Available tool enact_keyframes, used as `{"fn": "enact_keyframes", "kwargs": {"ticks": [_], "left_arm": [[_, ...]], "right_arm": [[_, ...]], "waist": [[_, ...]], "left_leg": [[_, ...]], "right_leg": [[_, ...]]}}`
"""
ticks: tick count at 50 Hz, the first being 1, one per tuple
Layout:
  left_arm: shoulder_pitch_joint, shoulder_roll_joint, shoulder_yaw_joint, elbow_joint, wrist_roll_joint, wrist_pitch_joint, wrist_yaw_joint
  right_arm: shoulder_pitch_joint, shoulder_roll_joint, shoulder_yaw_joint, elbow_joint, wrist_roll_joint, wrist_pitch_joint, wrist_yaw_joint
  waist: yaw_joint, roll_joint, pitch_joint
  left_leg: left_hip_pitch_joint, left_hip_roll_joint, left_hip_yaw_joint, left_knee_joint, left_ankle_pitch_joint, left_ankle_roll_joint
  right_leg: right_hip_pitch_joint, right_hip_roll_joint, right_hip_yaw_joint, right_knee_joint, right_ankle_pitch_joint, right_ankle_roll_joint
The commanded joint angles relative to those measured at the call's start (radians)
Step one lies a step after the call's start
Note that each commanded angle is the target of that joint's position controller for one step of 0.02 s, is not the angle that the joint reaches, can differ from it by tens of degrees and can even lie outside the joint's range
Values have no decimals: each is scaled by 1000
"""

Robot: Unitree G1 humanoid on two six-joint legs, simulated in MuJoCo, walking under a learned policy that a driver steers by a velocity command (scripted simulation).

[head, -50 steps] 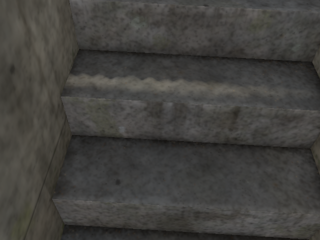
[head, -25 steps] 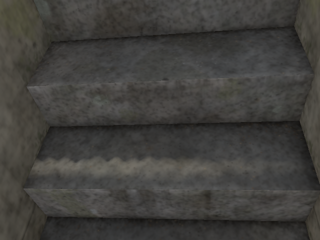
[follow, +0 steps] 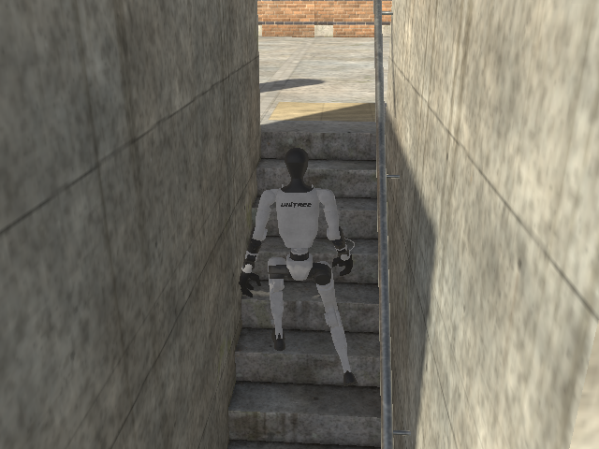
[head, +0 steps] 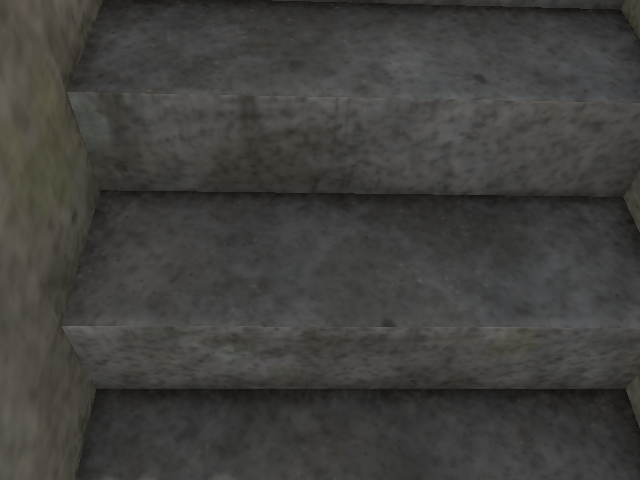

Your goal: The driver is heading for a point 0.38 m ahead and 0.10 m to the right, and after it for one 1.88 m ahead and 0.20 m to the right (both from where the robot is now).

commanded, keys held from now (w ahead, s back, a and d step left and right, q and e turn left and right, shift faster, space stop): w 0.20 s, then w+e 0.20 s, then e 0.44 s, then no key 0.16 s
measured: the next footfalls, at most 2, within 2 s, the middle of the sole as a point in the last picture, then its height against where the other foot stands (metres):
right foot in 0.58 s outside the picture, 0.19 m higher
left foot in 0.88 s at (180, 296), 0.19 m higher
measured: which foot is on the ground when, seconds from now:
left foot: down 0.00-0.56, up 0.58-0.86, down 0.88-1.00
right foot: up 0.00-0.56, down 0.58-0.88, up 0.90-1.00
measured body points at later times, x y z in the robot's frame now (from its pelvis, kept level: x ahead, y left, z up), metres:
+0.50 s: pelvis +0.24 +0.06 +0.21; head +0.27 +0.14 +0.65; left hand +0.50 +0.18 +0.11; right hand +0.13 -0.18 +0.11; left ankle +0.12 +0.11 -0.55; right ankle +0.34 -0.03 -0.30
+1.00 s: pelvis +0.42 +0.07 +0.39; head +0.45 +0.08 +0.84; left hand +0.68 +0.27 +0.28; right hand +0.48 -0.19 +0.30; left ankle +0.53 +0.17 -0.21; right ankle +0.27 -0.03 -0.14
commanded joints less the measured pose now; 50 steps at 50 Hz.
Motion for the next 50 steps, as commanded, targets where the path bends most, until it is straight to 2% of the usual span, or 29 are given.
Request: {"fn": "enact_keyframes", "kwargs": {"ticks": [1,4,6,8,11,13,15,19,23,25,27,28,29,30,31,32,33,34,35,36,38,41,43,44,45,46,47,48,50], "left_arm": [[-190,-208,-53,-234,1,-63,0],[-245,-204,-89,-351,22,-40,-8],[-142,-215,-118,-341,27,-30,-8],[-181,-245,-144,-344,-9,-24,-9],[-197,-257,-165,-382,17,42,-3],[-374,-234,-183,-453,-1,66,-3],[-512,-263,-199,-490,-15,90,-28],[-651,-266,-200,-513,14,88,-52],[-530,-215,-185,-514,52,122,-69],[-484,-62,-114,-506,61,175,-47],[-390,1,-77,-543,55,215,-15],[-343,53,-54,-557,17,223,9],[-293,80,-43,-531,1,215,6],[-242,36,-56,-496,19,187,40],[-97,27,-72,-461,135,148,51],[-8,11,-74,-396,142,101,52],[2,65,-50,-360,88,64,45],[-12,54,-49,-349,79,41,33],[-137,50,-56,-380,89,49,34],[-277,52,-53,-447,77,61,31],[-421,132,-13,-510,26,72,41],[-344,187,17,-505,21,71,36],[-207,247,47,-461,14,94,-3],[-226,220,44,-454,13,87,-27],[-292,84,12,-473,43,70,-65],[-87,75,19,-396,-12,75,-77],[95,59,22,-349,-36,95,-72],[99,69,20,-384,-33,107,-52],[-91,113,17,-473,42,147,-28]], "right_arm": [[425,-243,-66,195,-10,-20,14],[288,41,-7,314,-41,-62,71],[301,75,9,347,-24,-65,69],[308,122,25,363,-21,-63,62],[233,59,44,324,-24,-26,52],[273,-26,32,289,8,-11,25],[459,-122,-5,318,-14,3,-10],[649,-116,-33,371,41,17,-60],[338,-222,-53,276,65,18,-103],[210,-254,-79,200,66,16,-117],[208,-291,-120,175,65,14,-93],[219,-305,-130,150,72,10,-81],[152,-253,-124,99,64,6,-77],[19,-107,-92,14,-4,-4,-38],[-117,-8,-55,-77,1,-48,-33],[-88,-16,-58,-128,58,-75,-24],[-140,27,-23,-218,44,-79,-16],[-148,56,22,-237,17,-69,-6],[-13,42,38,-205,16,-54,15],[64,-2,32,-191,20,-45,16],[21,-18,25,-252,9,-21,-14],[5,-3,37,-296,-40,13,-55],[48,10,27,-248,-63,0,-73],[144,-26,-8,-199,-49,0,-67],[163,-104,-37,-124,-50,-27,-68],[80,-159,-28,-166,-112,-48,-69],[-27,-128,-24,-178,-77,-49,-56],[-94,-102,-23,-170,-8,-24,-59],[-112,-32,-16,-186,26,-17,-72]], "waist": [[-6,348,-167],[87,163,-23],[135,102,6],[113,62,71],[173,69,86],[140,117,93],[55,95,-11],[-24,135,-94],[165,133,-257],[191,143,-290],[201,297,-266],[202,318,-269],[230,178,-231],[205,-90,-81],[267,-211,-179],[262,-163,-178],[214,-188,-70],[180,-112,19],[41,27,83],[-50,143,121],[-80,74,142],[-80,187,-69],[-94,41,-323],[-143,-52,-380],[-82,182,-359],[-3,340,-412],[81,277,-402],[137,230,-304],[113,98,-178]], "left_leg": [[650,250,-1031,-1231,-516,99],[518,165,-592,-1045,-158,84],[561,163,-438,-1028,90,5],[643,145,-239,-1005,487,-81],[479,62,24,-1085,640,-92],[331,16,81,-1207,699,-57],[651,135,2,-1274,985,-29],[1143,204,52,-1226,1640,-13],[1105,247,219,-1153,2557,-56],[1091,278,148,-1089,2857,-19],[1187,304,81,-877,2698,27],[1201,264,40,-782,2473,51],[1017,134,44,-488,1735,13],[395,-136,-21,164,230,-113],[-107,-287,-157,937,-165,-180],[-337,-328,-271,1304,-301,-194],[-512,-296,-308,1470,-350,-173],[-585,-259,-309,1410,-319,-149],[-474,-212,-261,1290,-233,-130],[-266,-163,-157,1037,-148,-116],[-54,-159,-64,871,16,-116],[232,-62,-49,248,375,-69],[581,-148,51,-213,175,13],[731,-109,24,-314,121,26],[716,-18,-347,-517,641,163],[612,184,-879,-817,980,323],[551,227,-999,-884,697,313],[492,241,-831,-751,384,262],[473,235,-613,-623,240,163]], "right_leg": [[-645,257,115,1143,32,-84],[-827,230,76,1283,83,-194],[-938,253,151,1285,211,-217],[-1156,269,156,1386,163,-206],[-1205,293,0,1382,112,-140],[-1090,269,-176,1065,63,-64],[-1179,173,-270,1116,-65,-26],[-1339,135,-303,1071,-199,-82],[-845,183,-374,756,-234,-167],[-570,285,-422,505,-298,-144],[-492,301,-277,228,-558,-167],[-389,343,-225,-61,-594,-172],[-244,279,-63,-327,-274,-271],[-31,195,230,-410,294,-426],[154,3,580,-451,767,-637],[266,-54,617,-446,816,-609],[267,-64,625,-436,815,-488],[250,-40,482,-428,754,-376],[71,-23,353,-462,659,-295],[-187,49,214,-524,498,-226],[-496,113,148,-580,396,-210],[-460,142,68,-491,268,-125],[-305,116,-30,-372,794,-62],[-267,132,-45,-139,887,-29],[-292,220,-24,262,81,-2],[-261,310,146,736,-177,106],[-300,320,199,958,-157,139],[-415,315,160,1041,-72,154],[-549,261,191,915,-52,125]]}}
Keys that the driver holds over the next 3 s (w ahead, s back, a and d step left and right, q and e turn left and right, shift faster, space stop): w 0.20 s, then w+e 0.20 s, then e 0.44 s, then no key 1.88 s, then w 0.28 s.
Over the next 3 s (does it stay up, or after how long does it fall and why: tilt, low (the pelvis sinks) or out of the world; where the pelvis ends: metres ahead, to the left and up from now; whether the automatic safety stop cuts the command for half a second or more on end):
stays up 0.34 -0.04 0.35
